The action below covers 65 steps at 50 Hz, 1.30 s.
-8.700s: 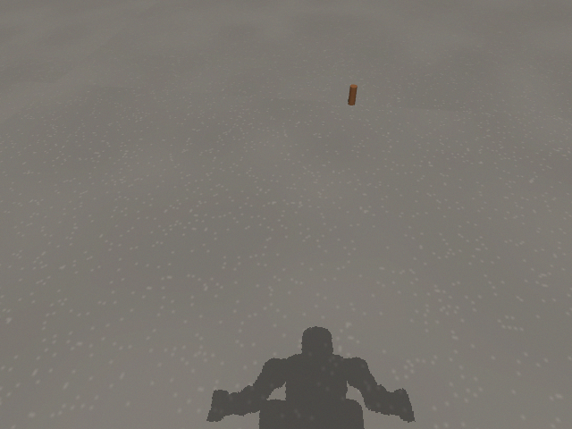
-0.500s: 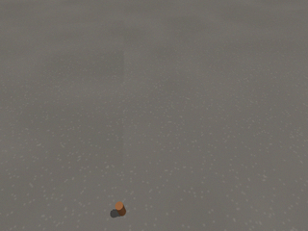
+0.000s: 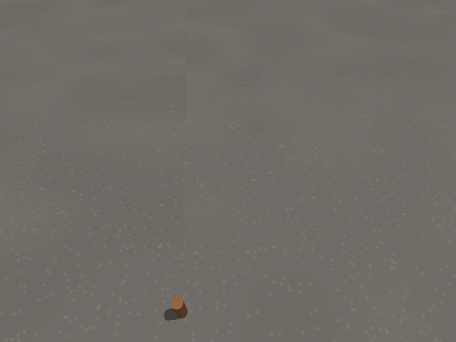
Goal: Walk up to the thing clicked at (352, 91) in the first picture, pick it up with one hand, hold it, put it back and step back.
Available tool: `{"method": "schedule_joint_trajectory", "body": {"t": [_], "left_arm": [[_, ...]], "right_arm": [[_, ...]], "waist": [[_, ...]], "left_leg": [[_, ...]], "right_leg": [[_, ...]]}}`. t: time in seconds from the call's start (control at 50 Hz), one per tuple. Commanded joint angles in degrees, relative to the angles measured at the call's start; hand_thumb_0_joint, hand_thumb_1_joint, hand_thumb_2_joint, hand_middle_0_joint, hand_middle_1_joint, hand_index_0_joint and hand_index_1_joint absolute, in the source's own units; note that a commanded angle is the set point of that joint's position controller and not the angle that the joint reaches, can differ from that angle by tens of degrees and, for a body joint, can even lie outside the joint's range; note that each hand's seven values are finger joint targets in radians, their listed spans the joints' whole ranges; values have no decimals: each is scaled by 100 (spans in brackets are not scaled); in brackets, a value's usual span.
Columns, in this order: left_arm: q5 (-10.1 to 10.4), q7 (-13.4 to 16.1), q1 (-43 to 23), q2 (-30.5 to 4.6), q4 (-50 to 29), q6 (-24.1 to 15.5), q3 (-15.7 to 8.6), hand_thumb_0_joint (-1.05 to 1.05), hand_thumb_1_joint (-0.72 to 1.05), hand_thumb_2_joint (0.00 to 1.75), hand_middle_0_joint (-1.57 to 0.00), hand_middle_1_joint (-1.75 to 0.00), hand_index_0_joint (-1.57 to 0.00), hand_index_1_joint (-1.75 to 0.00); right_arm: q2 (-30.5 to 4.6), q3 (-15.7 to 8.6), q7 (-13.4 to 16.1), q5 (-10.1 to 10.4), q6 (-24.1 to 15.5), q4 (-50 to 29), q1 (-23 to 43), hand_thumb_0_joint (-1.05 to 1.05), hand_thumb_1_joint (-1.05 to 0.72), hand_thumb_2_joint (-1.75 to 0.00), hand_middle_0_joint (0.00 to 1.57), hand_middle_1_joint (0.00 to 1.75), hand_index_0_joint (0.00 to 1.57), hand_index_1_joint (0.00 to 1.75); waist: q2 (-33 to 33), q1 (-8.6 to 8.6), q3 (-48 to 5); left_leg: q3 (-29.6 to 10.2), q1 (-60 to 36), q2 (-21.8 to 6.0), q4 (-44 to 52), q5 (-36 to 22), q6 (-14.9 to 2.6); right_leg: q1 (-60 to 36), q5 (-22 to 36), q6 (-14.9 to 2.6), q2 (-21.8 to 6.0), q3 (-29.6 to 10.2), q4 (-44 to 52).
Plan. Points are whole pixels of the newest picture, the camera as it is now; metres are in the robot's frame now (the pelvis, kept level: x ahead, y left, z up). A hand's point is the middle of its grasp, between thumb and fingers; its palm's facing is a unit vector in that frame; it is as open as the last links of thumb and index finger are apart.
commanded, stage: stand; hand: left
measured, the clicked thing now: (179, 307) +0.39 +0.24 -0.72
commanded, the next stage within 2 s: none
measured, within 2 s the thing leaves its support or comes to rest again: neither
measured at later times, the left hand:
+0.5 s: hand out of the picture +0.08 +0.25 -0.16, palm faces -0.02 -0.94 -0.34, open 7.4 cm
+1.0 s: hand out of the picture +0.09 +0.25 -0.16, palm faces -0.02 -0.94 -0.34, open 7.4 cm
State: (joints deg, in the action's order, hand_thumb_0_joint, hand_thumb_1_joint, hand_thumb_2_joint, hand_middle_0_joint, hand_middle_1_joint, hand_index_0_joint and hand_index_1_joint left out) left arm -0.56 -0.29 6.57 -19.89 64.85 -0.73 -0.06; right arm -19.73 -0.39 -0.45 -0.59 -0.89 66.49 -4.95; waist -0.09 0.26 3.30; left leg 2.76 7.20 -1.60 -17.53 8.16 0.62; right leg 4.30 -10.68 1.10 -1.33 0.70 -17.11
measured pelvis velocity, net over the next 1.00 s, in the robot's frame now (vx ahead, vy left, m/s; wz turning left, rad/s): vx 0.01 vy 0.00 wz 0.00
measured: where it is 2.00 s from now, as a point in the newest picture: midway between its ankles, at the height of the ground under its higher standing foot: outside the picture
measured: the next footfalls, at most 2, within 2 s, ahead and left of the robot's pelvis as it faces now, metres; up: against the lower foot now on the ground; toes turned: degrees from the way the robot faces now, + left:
none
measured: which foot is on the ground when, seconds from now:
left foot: down 0.00-1.00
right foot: down 0.00-1.00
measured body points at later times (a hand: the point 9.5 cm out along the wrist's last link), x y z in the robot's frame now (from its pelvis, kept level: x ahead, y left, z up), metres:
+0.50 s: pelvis +0.01 +0.00 +0.00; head +0.02 +0.00 +0.45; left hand +0.08 +0.30 -0.13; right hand +0.09 -0.30 -0.13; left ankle +0.02 +0.12 -0.75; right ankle -0.01 -0.13 -0.75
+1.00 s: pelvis +0.01 +0.00 +0.00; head +0.02 +0.00 +0.45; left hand +0.09 +0.30 -0.13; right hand +0.09 -0.30 -0.13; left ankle +0.02 +0.12 -0.75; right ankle -0.01 -0.13 -0.75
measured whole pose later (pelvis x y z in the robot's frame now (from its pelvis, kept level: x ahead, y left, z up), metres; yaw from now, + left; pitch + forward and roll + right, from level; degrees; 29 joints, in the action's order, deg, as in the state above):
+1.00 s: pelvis +0.01 +0.00 +0.00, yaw +0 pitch -2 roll +0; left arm -0.6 0.0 6.6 -20.1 64.0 -0.8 0.0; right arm -19.8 -0.2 -0.2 -0.5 -0.8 65.4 -5.2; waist -0.2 0.1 3.0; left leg 2.6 6.6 -1.8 -17.7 9.3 0.9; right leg 3.3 -11.5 0.9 -1.2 0.9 -16.7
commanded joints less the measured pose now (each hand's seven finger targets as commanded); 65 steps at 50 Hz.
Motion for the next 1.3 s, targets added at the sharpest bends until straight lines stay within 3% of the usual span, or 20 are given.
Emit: {"method": "schedule_joint_trajectory", "body": {"t": [0.0,0.38,0.5,0.66,0.8,1.16,1.28], "left_arm": [[-7,72,-234,-1200,-328,-103,-215,0,90,90,-20,-30,-20,-30],[-1,77,-165,-1239,-351,-105,-204,0,90,90,-20,-30,-20,-30],[-6,74,-204,-1220,-345,-100,-212,0,90,90,-20,-30,-20,-30],[-9,88,-182,-1251,-382,-115,-216,0,90,90,-20,-30,-20,-30],[8,90,-166,-1241,-368,-103,-210,0,90,90,-20,-30,-20,-30],[-13,95,-129,-1237,-412,-112,-215,0,90,90,-20,-30,-20,-30],[-5,90,-171,-1214,-406,-91,-215,0,90,90,-20,-30,-20,-30]], "right_arm": [[-1229,-188,57,8,-98,-362,275,0,-90,-90,20,30,20,30],[-1207,-171,65,4,-105,-415,287,0,-90,-90,20,30,20,30],[-1243,-172,64,4,-87,-405,225,0,-90,-90,20,30,20,30],[-1233,-178,78,-5,-99,-437,222,0,-90,-90,20,30,20,30],[-1228,-168,76,2,-80,-428,174,0,-90,-90,20,30,20,30],[-1257,-192,84,-4,-94,-485,203,0,-90,-90,20,30,20,30],[-1243,-182,94,-8,-103,-473,158,0,-90,-90,20,30,20,30]], "waist": [[13,10,-500],[-11,-11,-520],[12,5,-362],[15,2,-687],[22,-2,-439],[41,-13,-645],[79,-5,-450]], "left_leg": [[-634,-349,-680,209,-570,-133],[-612,-418,-693,182,-862,-117],[-613,-221,-647,234,-451,-125],[-583,-481,-698,90,-1054,-135],[-587,-309,-664,155,-811,-124],[-569,-497,-707,82,-1087,-164],[-570,-292,-677,162,-965,-138]], "right_leg": [[205,578,-174,-677,-481,306],[228,782,-177,-663,-445,254],[228,533,-179,-685,-493,371],[64,1127,-179,-718,-472,233],[135,849,-177,-688,-458,323],[51,1149,-181,-718,-446,279],[24,998,-186,-711,-457,273]]}}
